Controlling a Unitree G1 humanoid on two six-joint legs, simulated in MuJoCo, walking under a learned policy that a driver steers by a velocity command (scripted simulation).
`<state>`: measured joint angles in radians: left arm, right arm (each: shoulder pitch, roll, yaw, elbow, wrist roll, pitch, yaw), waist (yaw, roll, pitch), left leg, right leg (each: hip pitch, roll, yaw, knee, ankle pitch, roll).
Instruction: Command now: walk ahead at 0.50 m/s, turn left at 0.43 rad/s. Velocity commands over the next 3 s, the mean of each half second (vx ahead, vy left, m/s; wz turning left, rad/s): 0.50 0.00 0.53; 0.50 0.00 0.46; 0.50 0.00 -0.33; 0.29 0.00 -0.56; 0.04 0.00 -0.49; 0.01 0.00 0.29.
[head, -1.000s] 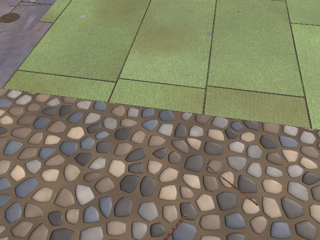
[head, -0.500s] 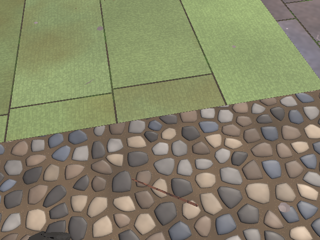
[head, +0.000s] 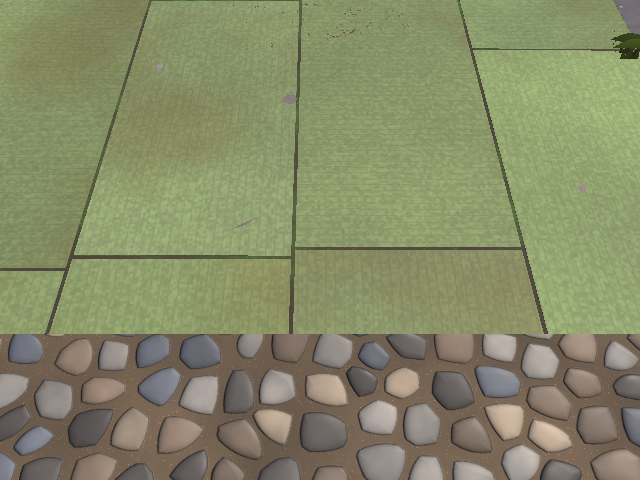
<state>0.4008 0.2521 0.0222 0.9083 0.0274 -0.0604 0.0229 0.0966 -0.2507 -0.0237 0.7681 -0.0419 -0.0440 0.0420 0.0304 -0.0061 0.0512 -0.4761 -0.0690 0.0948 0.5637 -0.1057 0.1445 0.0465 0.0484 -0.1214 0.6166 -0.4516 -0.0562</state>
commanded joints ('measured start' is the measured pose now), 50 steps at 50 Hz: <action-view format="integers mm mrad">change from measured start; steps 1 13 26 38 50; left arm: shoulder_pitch -32 -314 -82 -59 136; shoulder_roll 144 84 221 122 26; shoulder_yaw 28 -3 52 42 4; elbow -137 -258 -238 -143 -106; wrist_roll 2 17 18 -8 -41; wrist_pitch -30 21 0 -39 -2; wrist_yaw -12 -40 -3 -24 -36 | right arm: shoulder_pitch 364 283 338 15 348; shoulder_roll -273 -185 -167 -74 -278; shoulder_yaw -95 -79 -64 -32 -78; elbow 41 48 -14 -114 -21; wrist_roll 39 44 23 8 -28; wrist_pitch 9 -12 -2 41 -1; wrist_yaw -20 -29 -40 32 -30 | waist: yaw -144 -66 -1 -12 -130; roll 114 61 -139 -85 261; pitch -370 -4 -218 -3 -403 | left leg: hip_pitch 814 265 -187 -225 875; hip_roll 411 127 17 126 535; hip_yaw -871 -363 -221 -109 -723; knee -215 -360 695 384 -195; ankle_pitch -11 180 -371 19 -101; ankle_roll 309 101 -60 -119 195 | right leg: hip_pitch -699 -647 83 -125 -640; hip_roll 33 -130 -472 -284 -45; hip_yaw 158 118 806 68 -8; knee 872 188 -341 -455 649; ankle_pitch -37 384 -112 562 -133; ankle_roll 26 121 -133 -86 11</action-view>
